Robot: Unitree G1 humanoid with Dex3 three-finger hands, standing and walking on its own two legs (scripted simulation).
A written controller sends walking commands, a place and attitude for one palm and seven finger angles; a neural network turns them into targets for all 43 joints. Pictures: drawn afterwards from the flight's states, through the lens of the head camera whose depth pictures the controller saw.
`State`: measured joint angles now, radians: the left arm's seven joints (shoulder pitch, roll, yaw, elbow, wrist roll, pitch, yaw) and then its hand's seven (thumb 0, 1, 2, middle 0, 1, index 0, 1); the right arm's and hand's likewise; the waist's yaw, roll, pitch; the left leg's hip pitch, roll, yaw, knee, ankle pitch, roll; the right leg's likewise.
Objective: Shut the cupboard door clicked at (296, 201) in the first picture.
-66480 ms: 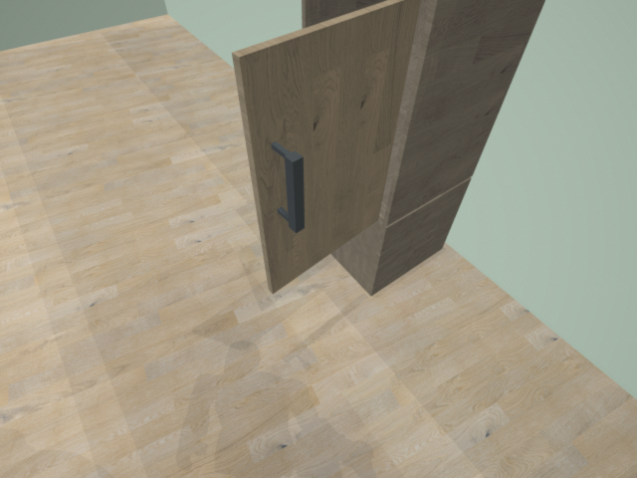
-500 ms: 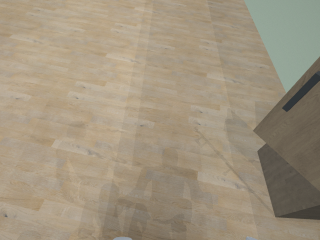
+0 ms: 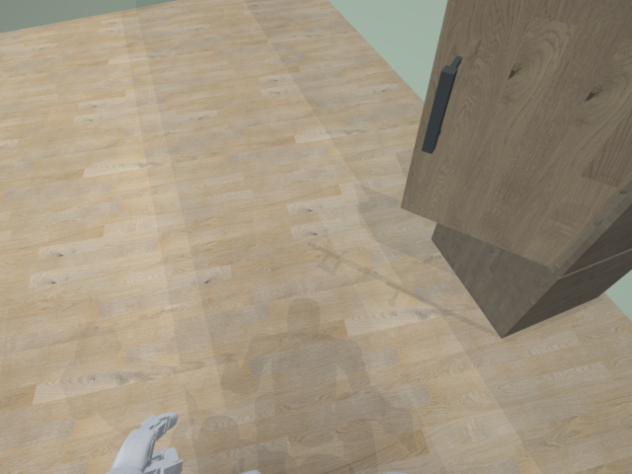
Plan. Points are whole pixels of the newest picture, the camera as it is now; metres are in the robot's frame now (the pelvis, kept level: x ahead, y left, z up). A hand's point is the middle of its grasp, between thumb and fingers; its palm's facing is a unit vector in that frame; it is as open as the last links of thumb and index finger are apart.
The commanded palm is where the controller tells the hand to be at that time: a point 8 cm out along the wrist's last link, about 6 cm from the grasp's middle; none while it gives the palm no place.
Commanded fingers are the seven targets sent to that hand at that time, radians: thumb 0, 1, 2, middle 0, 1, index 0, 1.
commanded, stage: turn to face it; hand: left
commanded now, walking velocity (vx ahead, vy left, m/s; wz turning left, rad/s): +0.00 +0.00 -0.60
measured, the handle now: (442, 107) +0.73 -0.21 +0.02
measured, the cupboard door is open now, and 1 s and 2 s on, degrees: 38 38 38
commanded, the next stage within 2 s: take the last steps up to it in 0.72 s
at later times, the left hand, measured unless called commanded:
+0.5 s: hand out of the picture +0.12 +0.22 -0.16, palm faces -0.22 -0.96 -0.20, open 7.4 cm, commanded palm none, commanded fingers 0.00 0.90 0.90 -0.20 -0.30 -0.20 -0.30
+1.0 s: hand (233, 457) +0.16 +0.13 -0.14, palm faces -0.42 -0.88 -0.21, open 7.4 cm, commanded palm none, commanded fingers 0.00 0.90 0.90 -0.20 -0.30 -0.20 -0.30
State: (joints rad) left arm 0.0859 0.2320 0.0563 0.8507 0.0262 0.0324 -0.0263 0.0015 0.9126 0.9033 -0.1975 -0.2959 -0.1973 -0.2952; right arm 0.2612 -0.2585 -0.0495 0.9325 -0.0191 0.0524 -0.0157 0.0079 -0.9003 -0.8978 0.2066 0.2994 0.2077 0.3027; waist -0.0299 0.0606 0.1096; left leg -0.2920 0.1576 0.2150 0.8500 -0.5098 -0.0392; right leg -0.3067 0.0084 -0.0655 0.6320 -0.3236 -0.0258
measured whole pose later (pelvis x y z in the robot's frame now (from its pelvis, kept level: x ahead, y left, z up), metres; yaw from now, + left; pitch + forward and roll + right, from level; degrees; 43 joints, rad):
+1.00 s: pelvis +0.01 +0.00 +0.02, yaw -25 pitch +1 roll +0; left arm 0.20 0.18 0.04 0.95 0.03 0.01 0.00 0.00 0.91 0.90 -0.20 -0.30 -0.20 -0.30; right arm 0.25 -0.22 -0.04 0.96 -0.03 0.05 0.00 0.01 -0.91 -0.90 0.20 0.30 0.20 0.30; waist -0.02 0.01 0.03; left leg -0.43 0.08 0.06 0.92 -0.42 -0.06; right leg -0.20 0.01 -0.03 0.47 -0.28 -0.03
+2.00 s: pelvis +0.21 -0.16 +0.01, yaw -31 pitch -1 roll -1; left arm 0.22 0.17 0.04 1.03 0.02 0.03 0.05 0.00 0.92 0.90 -0.20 -0.30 -0.20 -0.30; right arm 0.15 -0.17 -0.02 0.98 -0.02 0.03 -0.03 0.01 -0.92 -0.90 0.20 0.30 0.20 0.30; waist 0.03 -0.04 0.07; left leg -0.33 0.02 0.08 0.59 -0.24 0.04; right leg -0.23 -0.01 -0.11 0.64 -0.41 -0.02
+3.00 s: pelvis +0.08 -0.10 +0.01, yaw -31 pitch -2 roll -1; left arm 0.37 0.18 0.01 1.03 0.03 0.02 0.03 0.00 0.91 0.90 -0.20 -0.30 -0.20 -0.30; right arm 0.34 -0.12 -0.01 1.05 -0.02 0.02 -0.01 0.01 -0.90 -0.90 0.20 0.30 0.21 0.30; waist 0.01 -0.04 0.00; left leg -0.32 -0.03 0.05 0.51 -0.17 0.07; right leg -0.28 -0.01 -0.02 0.53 -0.27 -0.01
